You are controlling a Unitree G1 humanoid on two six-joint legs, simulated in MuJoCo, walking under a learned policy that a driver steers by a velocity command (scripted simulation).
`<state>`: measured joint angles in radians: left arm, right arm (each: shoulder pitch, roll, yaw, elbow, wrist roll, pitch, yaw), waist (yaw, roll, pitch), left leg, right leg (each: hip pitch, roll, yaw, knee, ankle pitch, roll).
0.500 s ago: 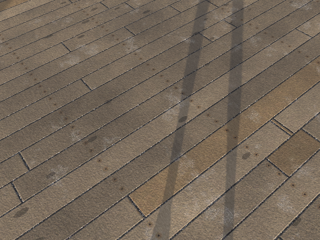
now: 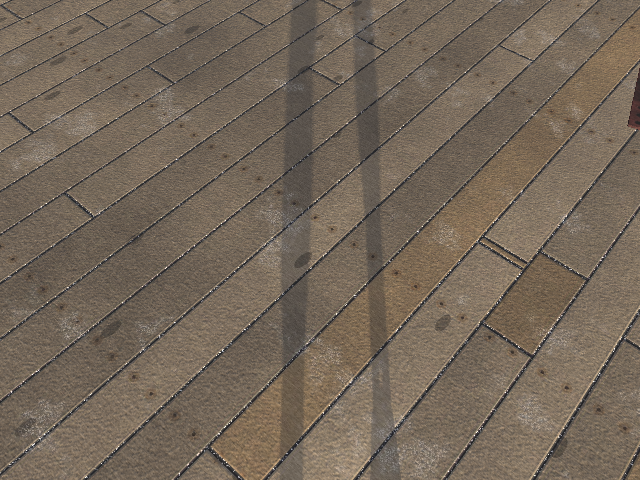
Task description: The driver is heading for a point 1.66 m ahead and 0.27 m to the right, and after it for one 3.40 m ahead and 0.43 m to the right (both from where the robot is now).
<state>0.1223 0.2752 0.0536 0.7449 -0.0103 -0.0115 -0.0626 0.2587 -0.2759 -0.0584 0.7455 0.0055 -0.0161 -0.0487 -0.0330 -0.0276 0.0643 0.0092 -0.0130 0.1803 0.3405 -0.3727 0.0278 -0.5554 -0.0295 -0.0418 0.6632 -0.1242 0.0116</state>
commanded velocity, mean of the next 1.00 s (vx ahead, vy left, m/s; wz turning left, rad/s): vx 0.02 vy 0.00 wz -0.41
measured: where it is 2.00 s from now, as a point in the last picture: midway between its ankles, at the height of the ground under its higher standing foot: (311, 474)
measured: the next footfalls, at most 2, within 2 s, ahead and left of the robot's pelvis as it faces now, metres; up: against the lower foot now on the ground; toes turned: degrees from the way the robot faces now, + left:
right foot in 0.06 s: +0.16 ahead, -0.10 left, +0.00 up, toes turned -3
left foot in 0.48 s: +0.19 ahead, +0.13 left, +0.00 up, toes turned -22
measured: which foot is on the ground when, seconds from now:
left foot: down 0.00-0.06, up 0.08-0.46, down 0.48-1.00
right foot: up 0.00-0.04, down 0.06-0.48, up 0.50-0.84, down 0.86-1.00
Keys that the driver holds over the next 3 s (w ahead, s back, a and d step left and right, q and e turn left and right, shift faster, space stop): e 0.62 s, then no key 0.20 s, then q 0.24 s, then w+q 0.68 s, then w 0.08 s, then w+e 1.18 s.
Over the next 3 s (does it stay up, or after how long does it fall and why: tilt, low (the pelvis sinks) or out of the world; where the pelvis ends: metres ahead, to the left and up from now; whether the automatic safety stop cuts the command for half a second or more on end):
stays up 0.99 -0.08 0.01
